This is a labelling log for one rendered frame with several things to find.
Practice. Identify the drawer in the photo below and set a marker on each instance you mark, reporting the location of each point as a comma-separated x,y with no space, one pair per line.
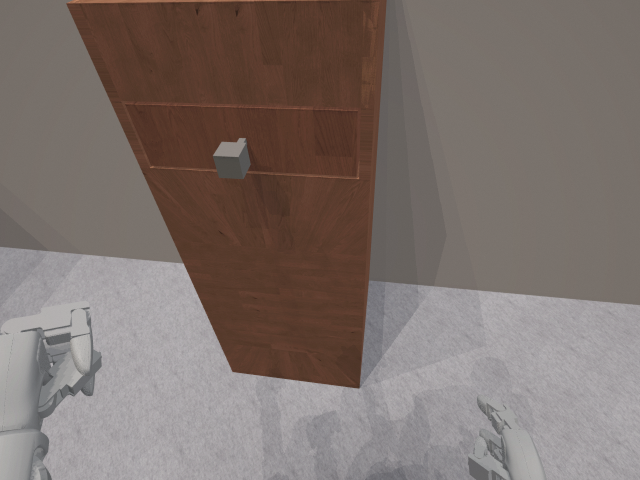
283,139

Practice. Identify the robot right hand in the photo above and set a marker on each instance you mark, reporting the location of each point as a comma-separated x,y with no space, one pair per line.
515,454

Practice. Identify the left robot forearm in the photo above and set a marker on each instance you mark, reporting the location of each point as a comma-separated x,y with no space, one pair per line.
21,455

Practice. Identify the cabinet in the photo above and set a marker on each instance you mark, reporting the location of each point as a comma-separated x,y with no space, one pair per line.
280,261

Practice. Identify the robot left hand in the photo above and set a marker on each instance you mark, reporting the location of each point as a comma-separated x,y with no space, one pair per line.
25,362

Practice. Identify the handle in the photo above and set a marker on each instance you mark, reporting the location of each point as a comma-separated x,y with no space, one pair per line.
232,159

